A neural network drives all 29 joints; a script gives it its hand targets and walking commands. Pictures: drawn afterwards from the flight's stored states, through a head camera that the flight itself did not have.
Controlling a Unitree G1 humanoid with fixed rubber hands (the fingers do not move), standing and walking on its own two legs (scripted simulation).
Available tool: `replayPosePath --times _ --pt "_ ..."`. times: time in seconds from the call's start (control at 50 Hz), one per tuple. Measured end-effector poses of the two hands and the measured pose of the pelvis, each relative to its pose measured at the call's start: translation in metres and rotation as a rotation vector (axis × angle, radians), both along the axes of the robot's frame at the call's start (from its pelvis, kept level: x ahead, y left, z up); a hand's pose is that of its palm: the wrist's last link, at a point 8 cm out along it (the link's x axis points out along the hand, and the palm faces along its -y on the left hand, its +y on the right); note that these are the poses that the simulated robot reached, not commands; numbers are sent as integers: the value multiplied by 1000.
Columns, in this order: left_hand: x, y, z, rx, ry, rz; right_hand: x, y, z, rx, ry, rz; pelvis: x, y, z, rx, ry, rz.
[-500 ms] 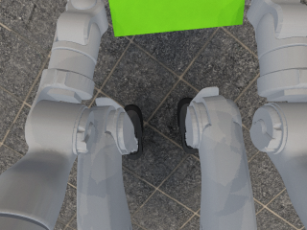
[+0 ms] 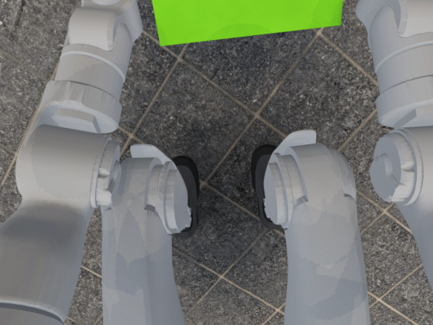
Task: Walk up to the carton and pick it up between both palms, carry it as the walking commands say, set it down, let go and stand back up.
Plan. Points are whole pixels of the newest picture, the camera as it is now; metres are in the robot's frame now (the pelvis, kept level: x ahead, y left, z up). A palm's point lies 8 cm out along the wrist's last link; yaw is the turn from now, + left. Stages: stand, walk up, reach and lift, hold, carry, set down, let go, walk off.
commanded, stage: set down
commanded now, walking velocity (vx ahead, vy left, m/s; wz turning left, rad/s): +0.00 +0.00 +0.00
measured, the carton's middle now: out of the picture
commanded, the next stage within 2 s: none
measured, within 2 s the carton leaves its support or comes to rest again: rests again in 0.18 s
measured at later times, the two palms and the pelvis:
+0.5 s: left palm out of the picture +0.56 +0.10 -0.21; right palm out of the picture +0.54 -0.22 -0.20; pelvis +0.01 +0.00 -0.03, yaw +0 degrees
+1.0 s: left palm out of the picture +0.56 +0.10 -0.22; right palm out of the picture +0.54 -0.23 -0.21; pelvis +0.01 +0.00 -0.03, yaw +0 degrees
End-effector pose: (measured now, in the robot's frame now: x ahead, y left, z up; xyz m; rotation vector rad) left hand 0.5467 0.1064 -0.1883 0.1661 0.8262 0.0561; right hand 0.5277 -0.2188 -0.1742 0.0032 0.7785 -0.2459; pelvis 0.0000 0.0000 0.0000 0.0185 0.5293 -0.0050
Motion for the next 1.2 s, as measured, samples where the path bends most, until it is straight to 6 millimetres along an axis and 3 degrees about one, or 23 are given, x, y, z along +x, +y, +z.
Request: replayPosePath --times 0.18,1.2 --pt "9 -4 -21 -50 4 -13 4 -6 -27 -28 43 -13 6 2 -19 -5 12 11" --pt "17 -1 -33 -113 -15 -55 11 -13 -41 19 35 33 14 0 -36 -17 -3 18"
